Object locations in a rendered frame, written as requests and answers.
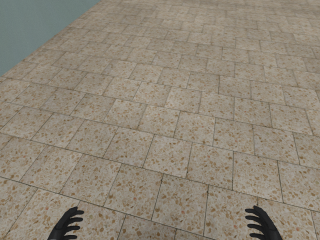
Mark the left robot hand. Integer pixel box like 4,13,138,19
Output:
47,206,84,240

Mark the right robot hand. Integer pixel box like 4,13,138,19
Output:
245,205,283,240

